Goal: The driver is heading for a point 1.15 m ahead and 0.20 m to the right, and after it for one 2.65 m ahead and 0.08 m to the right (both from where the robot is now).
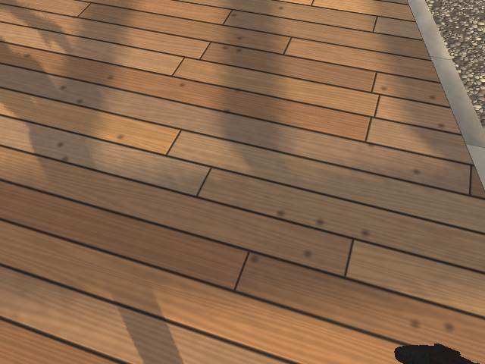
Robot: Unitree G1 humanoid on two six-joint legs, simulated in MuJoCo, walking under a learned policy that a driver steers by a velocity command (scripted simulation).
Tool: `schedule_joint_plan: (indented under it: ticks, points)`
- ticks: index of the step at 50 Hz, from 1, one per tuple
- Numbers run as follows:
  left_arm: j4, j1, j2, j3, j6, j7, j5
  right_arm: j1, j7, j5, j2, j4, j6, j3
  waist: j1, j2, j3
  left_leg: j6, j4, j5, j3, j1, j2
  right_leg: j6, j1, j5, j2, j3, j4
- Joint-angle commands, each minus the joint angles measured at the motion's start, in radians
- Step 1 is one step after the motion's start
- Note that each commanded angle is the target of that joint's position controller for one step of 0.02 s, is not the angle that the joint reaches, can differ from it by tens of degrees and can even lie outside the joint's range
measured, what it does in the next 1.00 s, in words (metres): walks ahead: left foot, then right foot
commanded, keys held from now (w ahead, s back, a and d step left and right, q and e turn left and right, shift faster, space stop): w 1.00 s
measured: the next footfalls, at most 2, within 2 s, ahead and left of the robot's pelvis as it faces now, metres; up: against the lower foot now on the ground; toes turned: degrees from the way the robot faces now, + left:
left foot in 0.12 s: +0.25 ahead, +0.10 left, +0.00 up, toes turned +3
right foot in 0.68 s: +0.55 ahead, -0.08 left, +0.00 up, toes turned -4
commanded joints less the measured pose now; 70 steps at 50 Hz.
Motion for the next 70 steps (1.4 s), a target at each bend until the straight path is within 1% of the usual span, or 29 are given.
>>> schedule_joint_plan:
  ticks: [1, 4, 6, 7, 8, 9, 11, 13, 16, 22, 29, 31, 33, 34, 35, 36, 38, 40, 43, 50, 57, 59, 61, 62, 63, 64, 65, 67, 70]
  points:
    - [0.005, 0.08, 0.134, 0.028, -0.004, 0.011, 0.009, -0.14, 0.002, 0.003, -0.064, -0.092, -0.02, -0.015, -0.001, -0.119, 0.053, 0.032, -0.065, -0.037, 0.029, -0.022, -0.033, -0.093, 0.047, 0.537, -0.298, 0.137, 0.027]
    - [0.025, 0.036, 0.164, 0.032, 0.003, 0.018, 0.013, -0.062, -0.009, -0.002, -0.076, -0.062, -0.027, -0.023, -0.056, -0.124, 0.015, 0.078, -0.14, -0.161, 0.059, 0.151, -0.097, -0.076, 0.065, 0.841, -0.306, 0.113, 0.154]
    - [0.038, 0.011, 0.18, 0.033, 0.007, 0.019, 0.005, 0.217, -0.032, -0.014, -0.12, 0.03, -0.044, -0.048, -0.177, -0.112, -0.141, 0.134, -0.218, -0.134, 0.048, 0.521, -0.115, -0.046, -0.028, 0.9, -0.263, 0.068, 0.47]
    - [0.004, -0.005, 0.149, 0.022, 0.001, 0.02, -0.003, 0.409, -0.047, -0.037, -0.199, 0.067, -0.05, -0.071, -0.245, -0.03, -0.275, 0.19, -0.216, -0.233, -0.19, 0.801, 0.109, -0.031, -0.245, 0.547, -0.221, 0.037, 0.759]
    - [-0.008, 0.11, 0.05, 0.004, 0.003, 0.011, -0.03, 0.43, -0.048, -0.037, -0.271, 0.078, -0.043, -0.093, -0.176, 0.201, -0.382, 0.333, -0.303, -0.271, -0.686, 1.044, 0.375, 0.016, -0.622, -0.246, -0.028, 0.008, 1.114]
    - [0.0, 0.018, 0.161, 0.031, 0.005, 0.019, 0.003, 0.391, -0.04, 0.01, -0.206, 0.084, -0.034, -0.086, -0.182, 0.029, -0.29, 0.3, -0.371, -0.297, -0.699, 0.951, 0.32, 0.0, -0.715, -0.21, -0.072, 0.121, 1.159]
    - [-0.027, -0.099, 0.127, 0.025, -0.005, 0.01, 0.003, 0.257, -0.033, 0.013, -0.121, 0.086, -0.043, -0.066, -0.117, -0.019, -0.079, 0.245, -0.439, -0.113, -0.427, 0.691, 0.234, 0.001, -0.691, -0.061, -0.145, 0.106, 1.06]
    - [-0.01, -0.081, 0.101, 0.022, 0.019, 0.0, 0.023, 0.245, -0.034, 0.015, -0.082, 0.112, -0.056, -0.055, -0.064, 0.003, -0.045, 0.196, -0.488, -0.026, -0.293, 0.557, 0.159, 0.02, -0.599, -0.039, -0.179, 0.094, 0.983]
    - [-0.009, -0.112, 0.068, 0.018, 0.039, -0.018, 0.031, 0.3, -0.031, 0.024, -0.091, 0.157, -0.078, -0.057, -0.048, 0.003, -0.022, 0.198, -0.539, 0.057, -0.212, 0.508, 0.131, 0.04, -0.603, 0.004, -0.191, 0.065, 0.93]
    - [-0.083, -0.389, 0.054, 0.006, 0.04, -0.024, 0.022, 0.407, -0.031, 0.026, -0.098, 0.222, -0.076, -0.054, -0.101, 0.005, 0.043, 0.167, -0.577, 0.12, -0.109, 0.539, 0.079, 0.07, -0.705, 0.234, -0.209, 0.009, 0.649]
    - [-0.128, -0.57, 0.071, 0.004, 0.03, -0.02, 0.016, 0.506, -0.051, 0.01, -0.122, 0.285, -0.067, -0.053, -0.144, 0.01, 0.068, 0.165, -0.515, 0.226, -0.11, 0.736, 0.147, 0.03, -0.689, 0.212, -0.165, -0.01, 0.432]
    - [-0.12, -0.538, 0.079, 0.01, 0.022, -0.015, 0.017, 0.485, -0.058, 0.007, -0.132, 0.294, -0.063, -0.056, -0.115, 0.014, 0.056, 0.151, -0.445, 0.363, -0.097, 0.765, 0.158, 0.0, -0.608, 0.131, -0.137, -0.022, 0.384]
    - [-0.046, -0.328, 0.103, 0.029, 0.008, -0.001, 0.022, 0.453, -0.06, 0.009, -0.144, 0.3, -0.056, -0.058, -0.02, 0.002, -0.051, 0.12, -0.199, 0.564, -0.054, 0.731, 0.121, -0.041, -0.329, 0.11, -0.071, -0.052, 0.296]
    - [0.012, -0.147, 0.15, 0.048, -0.003, 0.011, 0.039, 0.448, -0.059, 0.014, -0.129, 0.29, -0.057, -0.051, 0.044, -0.031, -0.16, 0.101, 0.023, 0.414, -0.024, 0.584, 0.078, -0.081, -0.068, 0.104, -0.139, 0.023, 0.294]
    - [0.028, -0.009, 0.261, 0.079, -0.006, 0.021, 0.065, 0.522, -0.049, 0.05, -0.032, 0.251, -0.06, -0.028, 0.044, -0.224, -0.323, 0.049, 0.415, -0.057, 0.048, 0.235, -0.051, -0.196, 0.269, -0.013, -0.449, 0.453, 0.264]
    - [0.038, -0.021, 0.242, 0.081, 0.01, 0.01, 0.024, 0.529, -0.051, 0.035, -0.085, 0.27, -0.06, -0.046, 0.036, -0.233, -0.365, 0.052, 0.593, -0.544, -0.046, 0.077, -0.144, -0.245, 0.278, -0.032, -0.528, 0.739, 0.12]
    - [0.02, -0.214, 0.14, 0.057, 0.01, 0.002, 0.0, 0.377, -0.044, 0.017, -0.101, 0.233, -0.063, -0.056, -0.037, -0.101, -0.086, 0.065, 0.57, -0.377, -0.091, 0.017, -0.035, -0.19, -0.012, -0.016, -0.443, 0.469, 0.06]
    - [0.038, -0.259, 0.074, 0.039, -0.003, 0.003, -0.002, 0.365, -0.036, -0.001, -0.066, 0.237, -0.045, -0.053, -0.099, -0.109, -0.005, 0.052, 0.457, -0.313, -0.082, 0.111, 0.017, -0.122, -0.191, 0.093, -0.35, 0.305, -0.003]
    - [0.084, -0.196, 0.077, 0.039, -0.026, 0.004, -0.004, 0.363, -0.02, -0.01, -0.034, 0.244, -0.018, -0.051, -0.123, -0.106, -0.006, 0.028, 0.415, -0.259, -0.054, 0.138, 0.022, -0.123, -0.231, 0.227, -0.314, 0.212, -0.039]
    - [0.149, -0.067, 0.085, 0.033, -0.027, 0.007, -0.004, 0.068, -0.014, 0.004, -0.031, 0.157, -0.013, -0.043, -0.07, -0.1, 0.059, -0.011, 0.111, -0.027, 0.001, 0.004, 0.032, -0.105, -0.155, 0.341, -0.27, 0.113, -0.078]
    - [0.209, 0.034, 0.096, 0.032, -0.018, 0.028, 0.014, -0.096, -0.02, 0.007, -0.04, 0.1, -0.025, -0.038, -0.03, -0.11, 0.082, 0.033, -0.085, -0.07, 0.027, 0.004, -0.013, -0.113, 0.05, 0.511, -0.329, 0.103, -0.005]
    - [0.216, 0.017, 0.102, 0.035, -0.015, 0.034, 0.017, -0.068, -0.024, 0.007, -0.049, 0.102, -0.035, -0.045, -0.055, -0.111, 0.07, 0.062, -0.129, -0.147, 0.037, 0.087, -0.041, -0.1, 0.071, 0.671, -0.337, 0.1, 0.072]
    - [0.215, -0.024, 0.118, 0.038, -0.011, 0.032, 0.014, 0.146, -0.039, 0.005, -0.076, 0.17, -0.052, -0.063, -0.152, -0.102, -0.036, 0.097, -0.216, -0.166, 0.059, 0.372, -0.103, -0.072, 0.025, 0.872, -0.3, 0.081, 0.311]
    - [0.201, -0.041, 0.105, 0.032, -0.013, 0.028, 0.004, 0.332, -0.052, -0.012, -0.124, 0.225, -0.064, -0.083, -0.221, -0.065, -0.146, 0.132, -0.234, -0.148, -0.019, 0.651, -0.028, -0.053, -0.135, 0.713, -0.255, 0.058, 0.531]
    - [0.161, 0.009, 0.019, 0.01, -0.015, 0.018, -0.032, 0.469, -0.062, -0.04, -0.231, 0.235, -0.07, -0.109, -0.226, 0.1, -0.303, 0.208, -0.28, -0.293, -0.402, 0.958, 0.274, -0.01, -0.45, 0.236, -0.134, -0.007, 0.886]
    - [0.181, 0.062, 0.053, 0.028, -0.008, 0.024, -0.03, 0.432, -0.05, -0.013, -0.235, 0.232, -0.053, -0.114, -0.193, 0.156, -0.359, 0.269, -0.405, -0.317, -0.68, 0.975, 0.39, -0.01, -0.611, -0.258, -0.036, 0.049, 1.092]
    - [0.173, -0.019, 0.101, 0.044, 0.0, 0.026, -0.009, 0.319, -0.046, 0.008, -0.17, 0.214, -0.046, -0.099, -0.152, 0.033, -0.2, 0.234, -0.427, -0.379, -0.542, 0.826, 0.342, -0.02, -0.659, -0.175, -0.115, 0.105, 1.122]
    - [0.157, -0.106, 0.047, 0.041, 0.005, 0.015, -0.001, 0.2, -0.043, 0.01, -0.065, 0.203, -0.059, -0.071, -0.105, -0.015, -0.021, 0.161, -0.514, -0.296, -0.306, 0.578, 0.253, -0.016, -0.621, -0.052, -0.18, 0.1, 1.031]
    - [0.152, -0.101, 0.01, 0.045, 0.043, -0.005, 0.022, 0.245, -0.056, 0.014, -0.032, 0.24, -0.083, -0.059, -0.063, 0.014, 0.003, 0.118, -0.539, -0.11, -0.129, 0.491, 0.195, 0.002, -0.572, 0.0, -0.197, 0.084, 0.992]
